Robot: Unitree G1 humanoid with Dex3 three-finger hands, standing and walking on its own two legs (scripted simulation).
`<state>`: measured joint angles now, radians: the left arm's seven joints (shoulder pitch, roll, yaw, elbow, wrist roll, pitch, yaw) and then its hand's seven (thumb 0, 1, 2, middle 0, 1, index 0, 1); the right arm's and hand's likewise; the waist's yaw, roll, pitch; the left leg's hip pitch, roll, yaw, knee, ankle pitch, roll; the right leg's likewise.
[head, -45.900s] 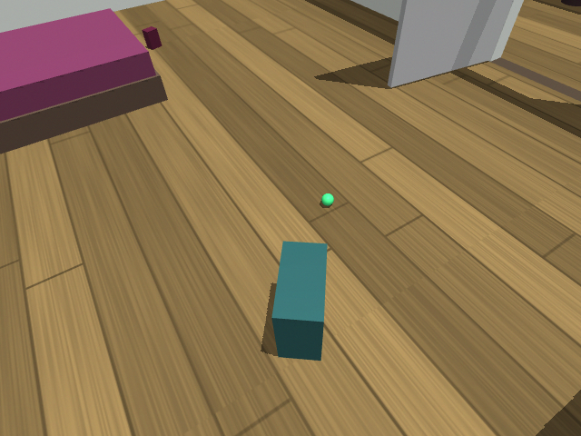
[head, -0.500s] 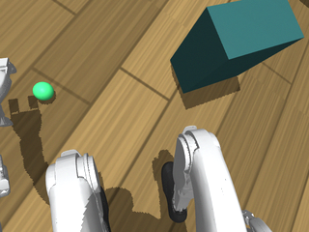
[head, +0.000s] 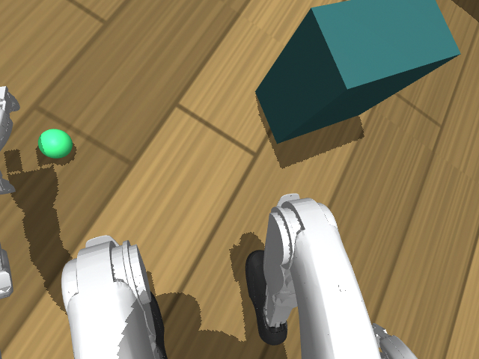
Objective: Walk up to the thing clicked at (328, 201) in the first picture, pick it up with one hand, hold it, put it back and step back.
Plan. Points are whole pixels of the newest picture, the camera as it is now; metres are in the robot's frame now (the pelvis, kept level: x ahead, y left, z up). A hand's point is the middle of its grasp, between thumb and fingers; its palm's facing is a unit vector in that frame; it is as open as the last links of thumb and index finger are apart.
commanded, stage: rise first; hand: left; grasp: from above
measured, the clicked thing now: (55, 143) +0.52 +0.28 -0.30
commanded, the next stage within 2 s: approach in 1.10 s
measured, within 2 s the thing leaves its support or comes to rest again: neither
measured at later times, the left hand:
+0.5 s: hand (1, 149) +0.47 +0.32 -0.18, palm faces -0.45 -0.07 -0.89, open 14.1 cm
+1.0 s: hand out of the picture +0.47 +0.32 -0.17, palm faces -0.45 -0.06 -0.89, open 14.1 cm
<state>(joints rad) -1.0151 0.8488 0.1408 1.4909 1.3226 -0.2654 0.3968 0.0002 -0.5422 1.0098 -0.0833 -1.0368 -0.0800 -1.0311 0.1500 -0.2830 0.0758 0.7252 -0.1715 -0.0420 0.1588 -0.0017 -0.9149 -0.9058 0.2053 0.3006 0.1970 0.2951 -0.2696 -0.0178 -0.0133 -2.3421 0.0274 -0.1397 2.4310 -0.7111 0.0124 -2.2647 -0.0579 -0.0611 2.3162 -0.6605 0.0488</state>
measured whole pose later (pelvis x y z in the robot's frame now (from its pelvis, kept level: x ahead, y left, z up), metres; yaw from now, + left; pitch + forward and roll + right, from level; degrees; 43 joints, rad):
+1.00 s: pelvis -0.01 +0.00 +0.00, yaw -1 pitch +34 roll -10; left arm -1.04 0.88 0.12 1.50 1.32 -0.26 0.36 0.00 -0.53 1.01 -0.11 -0.98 -0.10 -0.99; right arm 0.17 -0.29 0.11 0.70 -0.16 -0.05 0.17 0.00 -0.91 -0.90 0.21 0.30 0.20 0.30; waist -0.30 -0.02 0.00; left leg -2.35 0.02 -0.15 2.44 -0.69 0.01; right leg -2.27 -0.05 -0.07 2.32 -0.64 0.05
